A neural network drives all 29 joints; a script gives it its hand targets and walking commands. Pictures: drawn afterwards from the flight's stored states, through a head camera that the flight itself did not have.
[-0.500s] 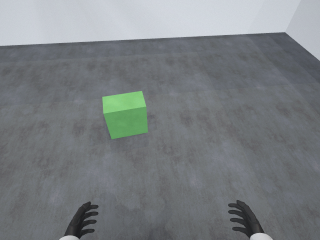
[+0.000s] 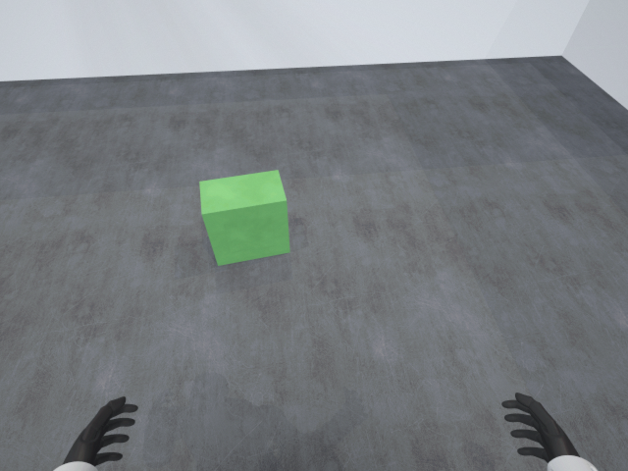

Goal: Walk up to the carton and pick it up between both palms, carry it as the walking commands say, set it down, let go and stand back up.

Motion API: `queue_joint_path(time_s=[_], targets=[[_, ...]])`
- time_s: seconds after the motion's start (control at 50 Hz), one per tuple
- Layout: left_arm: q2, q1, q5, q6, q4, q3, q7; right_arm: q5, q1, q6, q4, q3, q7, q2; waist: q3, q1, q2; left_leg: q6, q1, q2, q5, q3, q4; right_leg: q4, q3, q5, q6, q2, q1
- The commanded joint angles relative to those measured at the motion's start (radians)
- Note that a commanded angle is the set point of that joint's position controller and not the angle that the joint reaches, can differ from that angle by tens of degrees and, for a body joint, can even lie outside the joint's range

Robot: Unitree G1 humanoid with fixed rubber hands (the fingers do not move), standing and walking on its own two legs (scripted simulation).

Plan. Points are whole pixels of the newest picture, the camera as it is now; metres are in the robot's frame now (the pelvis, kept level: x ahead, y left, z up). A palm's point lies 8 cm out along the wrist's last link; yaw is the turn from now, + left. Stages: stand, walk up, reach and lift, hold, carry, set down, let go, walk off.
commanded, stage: stand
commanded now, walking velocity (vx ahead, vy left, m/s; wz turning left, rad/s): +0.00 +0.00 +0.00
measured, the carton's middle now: (247, 219) +1.05 +0.26 -0.60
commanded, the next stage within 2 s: walk up in 0.68 s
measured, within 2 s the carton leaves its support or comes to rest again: neither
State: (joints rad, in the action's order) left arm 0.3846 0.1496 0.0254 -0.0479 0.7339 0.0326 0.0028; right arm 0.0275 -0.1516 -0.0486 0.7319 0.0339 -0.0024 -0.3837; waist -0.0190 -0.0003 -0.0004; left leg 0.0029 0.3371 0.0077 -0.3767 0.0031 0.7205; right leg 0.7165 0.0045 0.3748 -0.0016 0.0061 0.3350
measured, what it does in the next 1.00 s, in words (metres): stands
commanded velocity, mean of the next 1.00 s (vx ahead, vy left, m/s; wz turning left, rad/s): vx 0.00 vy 0.00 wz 0.00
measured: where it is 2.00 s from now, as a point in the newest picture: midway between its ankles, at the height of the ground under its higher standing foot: (278, 425)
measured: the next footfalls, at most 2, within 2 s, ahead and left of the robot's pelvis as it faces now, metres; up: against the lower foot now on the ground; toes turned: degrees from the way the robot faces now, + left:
left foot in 1.14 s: +0.13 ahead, +0.19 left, +0.00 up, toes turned +10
right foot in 1.50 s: +0.31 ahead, -0.03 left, +0.00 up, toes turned +9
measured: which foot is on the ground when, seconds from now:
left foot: down 0.00-0.92, up 0.94-1.00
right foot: down 0.00-1.00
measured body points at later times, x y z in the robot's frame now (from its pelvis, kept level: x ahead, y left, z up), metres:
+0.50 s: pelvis +0.00 +0.00 +0.02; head +0.01 +0.00 +0.47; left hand +0.14 +0.31 -0.08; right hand +0.14 -0.31 -0.08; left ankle +0.00 +0.12 -0.72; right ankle +0.00 -0.12 -0.72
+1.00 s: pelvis +0.01 +0.01 +0.02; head +0.01 +0.01 +0.47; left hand +0.09 +0.36 -0.07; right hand +0.14 -0.32 -0.07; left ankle +0.01 +0.13 -0.69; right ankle +0.00 -0.12 -0.72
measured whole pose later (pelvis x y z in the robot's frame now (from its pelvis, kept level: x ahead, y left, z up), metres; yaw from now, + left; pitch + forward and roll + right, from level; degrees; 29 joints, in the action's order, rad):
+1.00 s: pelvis +0.01 +0.01 +0.02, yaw +4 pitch -1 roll -1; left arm 0.45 0.20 0.04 -0.08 0.91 0.06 0.01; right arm 0.04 -0.18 -0.02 0.91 0.06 -0.07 -0.45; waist -0.01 0.00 -0.01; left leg 0.03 0.36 0.01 -0.38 -0.04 0.79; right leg 0.43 0.07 0.25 -0.04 0.02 0.15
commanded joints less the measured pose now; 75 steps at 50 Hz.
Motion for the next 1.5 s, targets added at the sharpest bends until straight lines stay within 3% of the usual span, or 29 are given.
queue_joint_path(time_s=[0.0, 0.84, 0.86, 0.88, 0.9, 0.92, 0.94, 0.96, 1.0, 1.04, 1.06, 1.08, 1.1, 1.12, 1.14, 1.16, 1.18, 1.2, 1.24, 1.26, 1.32, 1.4, 1.44, 1.46, 1.48], targets=[[0.164, -0.045, -0.003, -0.013, -0.047, 0.036, -0.004, -0.003, 0.043, -0.013, -0.048, 0.037, 0.004, -0.166, 0.069, 0.000, -0.003, 0.066, -0.030, 0.076, 0.186, -0.097, -0.140, -0.136, -0.096, -0.191, -0.069, 0.076, -0.034], [0.181, -0.111, -0.014, 0.009, 0.245, -0.005, -0.005, -0.015, 0.116, 0.011, 0.251, 0.002, 0.002, -0.179, 0.036, 0.001, 0.000, 0.026, -0.193, 0.110, 0.256, -0.094, -0.405, -0.400, -0.099, -0.261, -0.032, 0.111, -0.191], [0.291, -0.022, 0.000, -0.017, 0.202, 0.056, 0.010, -0.001, 0.017, 0.016, 0.191, 0.048, -0.035, -0.271, 0.109, 0.026, -0.008, 0.092, -0.075, 0.063, -0.178, -0.141, -0.327, -0.311, -0.056, 0.135, -0.068, 0.080, -0.299], [0.313, 0.069, 0.005, -0.023, 0.209, 0.074, 0.014, 0.009, 0.078, 0.020, 0.154, 0.050, -0.055, -0.265, 0.049, 0.066, 0.013, 0.098, 0.097, 0.063, -0.292, -0.156, -0.260, -0.329, -0.154, 0.303, -0.112, 0.131, -0.312], [0.335, 0.140, 0.006, -0.031, 0.206, 0.089, 0.011, 0.009, 0.153, 0.021, 0.100, 0.048, -0.067, -0.233, -0.027, 0.105, 0.087, 0.070, 0.322, 0.031, -0.192, -0.092, -0.127, -0.431, -0.284, 0.414, -0.175, 0.227, -0.414], [0.370, 0.154, 0.008, -0.039, 0.179, 0.104, 0.005, 0.010, 0.197, 0.018, 0.057, 0.050, -0.070, -0.201, -0.077, 0.125, 0.195, 0.048, 0.450, 0.027, -0.062, -0.051, 0.096, -0.565, -0.459, 0.442, -0.255, 0.403, -0.427], [0.349, 0.110, 0.014, -0.047, 0.137, 0.101, 0.002, 0.013, 0.178, 0.014, 0.051, 0.055, -0.071, -0.215, -0.107, 0.096, 0.090, 0.038, 0.450, 0.068, -0.032, -0.142, 0.158, -0.588, -0.468, 0.366, -0.275, 0.448, -0.355], [0.326, 0.069, 0.013, -0.052, 0.116, 0.098, 0.003, 0.009, 0.109, 0.014, 0.066, 0.065, -0.079, -0.233, -0.089, 0.054, 0.050, 0.016, 0.379, 0.083, -0.007, -0.146, 0.165, -0.584, -0.383, 0.284, -0.256, 0.416, -0.322], [0.331, 0.002, 0.019, -0.056, 0.074, 0.104, 0.014, 0.009, 0.028, 0.013, 0.066, 0.072, -0.102, -0.233, -0.067, 0.008, 0.127, 0.000, 0.217, 0.101, -0.016, -0.077, 0.102, -0.567, -0.202, 0.182, -0.215, 0.348, -0.208], [0.336, -0.025, 0.025, -0.053, 0.047, 0.106, 0.032, 0.000, -0.007, 0.009, 0.056, 0.079, -0.119, -0.220, -0.069, -0.014, 0.176, 0.008, 0.039, 0.078, -0.015, -0.004, -0.030, -0.533, -0.069, 0.159, -0.176, 0.279, -0.066], [0.337, -0.035, 0.025, -0.048, 0.041, 0.104, 0.037, -0.006, -0.051, 0.006, 0.063, 0.085, -0.120, -0.216, -0.057, -0.037, 0.163, 0.011, -0.062, 0.056, 0.066, 0.047, -0.100, -0.483, -0.027, 0.178, -0.160, 0.251, -0.009], [0.324, -0.025, 0.023, -0.041, 0.040, 0.100, 0.041, -0.005, -0.101, 0.003, 0.075, 0.092, -0.115, -0.217, -0.040, -0.060, 0.114, 0.013, -0.179, 0.017, 0.120, 0.093, -0.144, -0.404, 0.011, 0.218, -0.145, 0.222, 0.058], [0.289, 0.009, 0.022, -0.032, 0.041, 0.089, 0.044, 0.000, -0.162, -0.003, 0.087, 0.104, -0.105, -0.235, -0.017, -0.074, 0.039, 0.018, -0.280, -0.029, 0.076, 0.110, -0.156, -0.275, 0.048, 0.261, -0.134, 0.187, 0.117], [0.250, 0.028, 0.020, -0.026, 0.028, 0.073, 0.045, 0.004, -0.265, -0.007, 0.101, 0.120, -0.088, -0.273, 0.028, -0.115, -0.072, 0.048, -0.418, -0.026, -0.022, 0.056, -0.191, -0.064, 0.093, 0.280, -0.111, 0.148, 0.206], [0.181, -0.008, 0.000, -0.031, -0.030, 0.052, 0.042, 0.012, -0.336, -0.012, 0.078, 0.142, -0.066, -0.392, 0.016, -0.161, -0.368, 0.168, -0.451, 0.235, -0.430, -0.488, -0.456, 0.332, 0.173, 0.254, -0.051, 0.015, 0.438], [0.237, -0.007, 0.010, -0.023, -0.035, 0.062, 0.031, 0.001, -0.265, -0.022, 0.029, 0.141, -0.058, -0.436, 0.000, -0.113, -0.198, 0.270, -0.316, 0.372, -0.582, -0.788, -0.562, 0.466, -0.046, 0.187, -0.038, 0.037, 0.481], [0.291, 0.015, 0.000, -0.022, -0.012, 0.072, 0.030, -0.015, -0.215, -0.025, 0.015, 0.134, -0.054, -0.401, -0.041, -0.068, -0.053, 0.282, -0.238, 0.368, -0.539, -0.709, -0.535, 0.481, -0.088, 0.103, -0.033, 0.094, 0.455], [0.301, 0.063, -0.010, -0.026, 0.013, 0.072, 0.034, -0.018, -0.187, -0.029, 0.004, 0.124, -0.051, -0.376, -0.055, -0.038, -0.040, 0.261, -0.195, 0.319, -0.416, -0.595, -0.505, 0.433, -0.078, 0.035, -0.030, 0.123, 0.405], [0.301, 0.136, -0.009, -0.026, 0.044, 0.078, 0.042, -0.013, -0.150, -0.032, -0.022, 0.101, -0.047, -0.335, -0.050, -0.009, -0.118, 0.223, -0.085, 0.215, -0.226, -0.387, -0.478, 0.272, -0.032, 0.018, -0.015, 0.106, 0.252], [0.292, 0.151, -0.005, -0.022, 0.046, 0.083, 0.050, -0.008, -0.163, -0.032, -0.030, 0.100, -0.049, -0.331, -0.039, -0.010, -0.154, 0.225, -0.047, 0.202, -0.186, -0.342, -0.475, 0.230, -0.005, 0.023, -0.006, 0.092, 0.198], [0.263, 0.098, 0.002, -0.019, 0.009, 0.093, 0.065, -0.001, -0.209, -0.039, -0.057, 0.110, -0.054, -0.337, -0.069, -0.031, -0.163, 0.247, -0.019, 0.212, -0.223, -0.331, -0.471, 0.110, 0.015, -0.005, -0.003, 0.080, 0.179], [0.240, 0.079, -0.005, -0.032, -0.013, 0.098, 0.075, -0.004, -0.206, -0.041, -0.101, 0.112, -0.050, -0.337, -0.067, -0.028, -0.149, 0.231, 0.014, 0.209, -0.185, -0.301, -0.436, -0.015, 0.043, -0.079, -0.016, 0.049, 0.084], [0.237, 0.125, -0.006, -0.043, -0.010, 0.104, 0.070, -0.006, -0.191, -0.036, -0.115, 0.102, -0.051, -0.320, -0.050, 0.009, -0.117, 0.199, 0.085, 0.176, -0.147, -0.237, -0.342, -0.127, 0.072, -0.116, -0.030, 0.012, -0.079], [0.252, 0.177, -0.003, -0.050, 0.001, 0.112, 0.062, -0.004, -0.201, -0.032, -0.117, 0.089, -0.049, -0.287, -0.028, 0.037, -0.069, 0.166, 0.136, 0.136, -0.114, -0.203, -0.231, -0.164, 0.076, -0.093, -0.037, -0.020, -0.197], [0.288, 0.270, 0.006, -0.059, 0.010, 0.125, 0.047, -0.003, -0.210, -0.032, -0.124, 0.071, -0.045, -0.246, 0.004, 0.089, 0.038, 0.128, 0.240, 0.081, -0.054, -0.149, -0.016, -0.239, -0.028, 0.001, -0.063, 0.036, -0.347]])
